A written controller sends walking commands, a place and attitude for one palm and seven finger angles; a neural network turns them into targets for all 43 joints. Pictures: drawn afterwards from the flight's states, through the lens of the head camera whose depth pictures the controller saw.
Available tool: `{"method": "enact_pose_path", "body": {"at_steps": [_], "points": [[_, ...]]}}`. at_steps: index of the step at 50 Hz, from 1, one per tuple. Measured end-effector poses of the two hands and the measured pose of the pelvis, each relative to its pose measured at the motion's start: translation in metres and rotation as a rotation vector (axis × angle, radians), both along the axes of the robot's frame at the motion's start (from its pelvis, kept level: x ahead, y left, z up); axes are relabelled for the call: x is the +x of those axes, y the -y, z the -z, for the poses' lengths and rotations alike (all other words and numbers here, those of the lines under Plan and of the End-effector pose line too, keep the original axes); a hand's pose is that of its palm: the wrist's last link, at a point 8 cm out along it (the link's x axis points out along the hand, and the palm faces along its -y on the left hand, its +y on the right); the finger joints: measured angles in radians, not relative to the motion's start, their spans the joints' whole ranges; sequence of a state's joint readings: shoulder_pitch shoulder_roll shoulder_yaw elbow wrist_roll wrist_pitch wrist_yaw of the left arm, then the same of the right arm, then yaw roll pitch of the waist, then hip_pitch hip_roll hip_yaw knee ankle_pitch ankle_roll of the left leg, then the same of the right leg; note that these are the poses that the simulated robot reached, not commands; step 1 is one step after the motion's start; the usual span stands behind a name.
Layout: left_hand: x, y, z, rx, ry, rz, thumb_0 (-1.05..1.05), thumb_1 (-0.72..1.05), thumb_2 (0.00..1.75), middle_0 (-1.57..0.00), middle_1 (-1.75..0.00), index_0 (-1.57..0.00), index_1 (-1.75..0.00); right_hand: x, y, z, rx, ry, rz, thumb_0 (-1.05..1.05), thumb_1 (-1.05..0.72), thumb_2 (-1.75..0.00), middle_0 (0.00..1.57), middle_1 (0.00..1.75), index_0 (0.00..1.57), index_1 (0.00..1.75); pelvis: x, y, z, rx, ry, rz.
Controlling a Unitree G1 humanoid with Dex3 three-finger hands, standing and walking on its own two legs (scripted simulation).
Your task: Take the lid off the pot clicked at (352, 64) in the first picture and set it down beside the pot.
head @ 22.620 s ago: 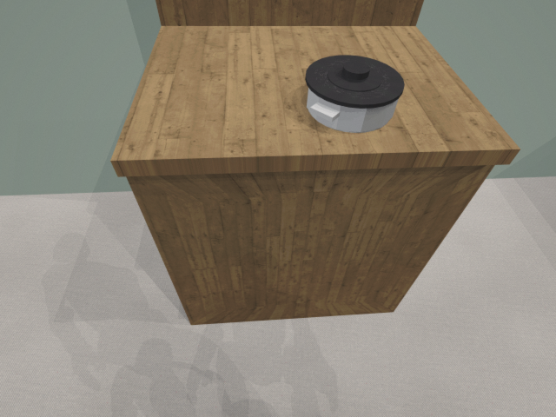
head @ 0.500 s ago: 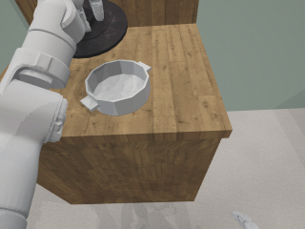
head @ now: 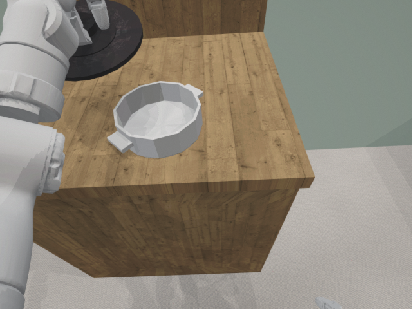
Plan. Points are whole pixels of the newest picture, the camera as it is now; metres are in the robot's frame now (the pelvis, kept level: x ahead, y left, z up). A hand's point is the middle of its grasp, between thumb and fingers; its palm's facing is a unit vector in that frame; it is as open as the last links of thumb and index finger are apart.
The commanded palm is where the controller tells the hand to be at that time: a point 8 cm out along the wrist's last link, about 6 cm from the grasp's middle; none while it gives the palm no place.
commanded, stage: move the lid sideways beside the pot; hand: left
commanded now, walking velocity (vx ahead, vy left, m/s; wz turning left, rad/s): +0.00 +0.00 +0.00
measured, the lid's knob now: (79, 26) +0.52 +0.19 +0.29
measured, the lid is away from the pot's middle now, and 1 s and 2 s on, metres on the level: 0.10 0.23 0.24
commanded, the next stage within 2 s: lower the lid onto the table in 1.28 s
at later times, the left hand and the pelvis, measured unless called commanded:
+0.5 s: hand (31, 28) +0.47 +0.24 +0.31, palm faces -0.11 -0.04 -0.99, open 7.2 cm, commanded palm +0.45 +0.24 +0.37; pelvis +0.00 +0.00 +0.00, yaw +1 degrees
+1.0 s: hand out of the picture +0.47 +0.30 +0.30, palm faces -0.14 -0.06 -0.99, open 7.2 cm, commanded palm +0.46 +0.30 +0.37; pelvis +0.00 +0.00 +0.00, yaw +1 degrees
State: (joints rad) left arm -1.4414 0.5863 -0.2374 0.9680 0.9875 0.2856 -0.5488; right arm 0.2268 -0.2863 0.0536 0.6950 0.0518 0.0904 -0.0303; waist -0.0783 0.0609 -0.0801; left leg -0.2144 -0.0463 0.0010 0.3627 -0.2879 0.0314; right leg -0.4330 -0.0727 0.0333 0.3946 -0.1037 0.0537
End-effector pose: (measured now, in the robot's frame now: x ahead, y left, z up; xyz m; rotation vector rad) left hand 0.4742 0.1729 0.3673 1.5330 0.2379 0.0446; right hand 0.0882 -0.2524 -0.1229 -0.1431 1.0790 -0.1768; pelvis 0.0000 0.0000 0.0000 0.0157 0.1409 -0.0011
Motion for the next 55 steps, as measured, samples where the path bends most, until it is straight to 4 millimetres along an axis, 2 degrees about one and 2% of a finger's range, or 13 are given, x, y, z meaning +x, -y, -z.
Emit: {"method": "enact_pose_path", "body": {"at_steps": [13,21,32,48,55], "points": [[-0.013,-0.046,0.005,0.011,-0.007,-0.077,0.05,0.10,0.98,-0.57,-0.85,-0.82,-0.96,0.012,0.003,-0.008,-0.019,0.018,-0.014,0.01,-0.91,-0.90,0.20,0.30,0.20,0.29,-0.003,0.000,0.000,-0.005,0.005,-0.010],[-0.018,-0.057,-0.002,0.030,0.008,-0.088,0.05,0.10,0.98,-0.57,-0.85,-0.82,-0.96,0.015,-0.001,-0.008,-0.012,0.020,-0.021,0.01,-0.91,-0.90,0.20,0.30,0.20,0.29,-0.002,-0.002,0.000,-0.009,0.004,-0.022],[-0.015,-0.070,-0.001,0.016,-0.003,-0.124,0.05,0.10,0.98,-0.57,-0.85,-0.82,-0.96,0.005,-0.004,0.000,0.010,-0.032,-0.008,0.01,-0.91,-0.90,0.20,0.30,0.20,0.29,0.000,-0.002,0.000,-0.010,-0.003,-0.014],[-0.013,-0.116,0.011,0.007,-0.045,-0.228,0.05,0.10,0.98,-0.56,-0.85,-0.82,-0.96,-0.010,0.012,-0.003,-0.039,-0.096,0.031,0.01,-0.91,-0.90,0.20,0.30,0.20,0.29,0.001,0.003,0.001,-0.016,-0.021,-0.015],[-0.012,-0.129,0.003,0.001,-0.012,-0.238,0.05,0.10,0.98,-0.56,-0.85,-0.82,-0.96,-0.012,0.014,-0.002,-0.050,-0.117,0.038,0.01,-0.91,-0.90,0.20,0.30,0.20,0.29,0.008,0.001,0.000,-0.023,-0.034,-0.021]]}}
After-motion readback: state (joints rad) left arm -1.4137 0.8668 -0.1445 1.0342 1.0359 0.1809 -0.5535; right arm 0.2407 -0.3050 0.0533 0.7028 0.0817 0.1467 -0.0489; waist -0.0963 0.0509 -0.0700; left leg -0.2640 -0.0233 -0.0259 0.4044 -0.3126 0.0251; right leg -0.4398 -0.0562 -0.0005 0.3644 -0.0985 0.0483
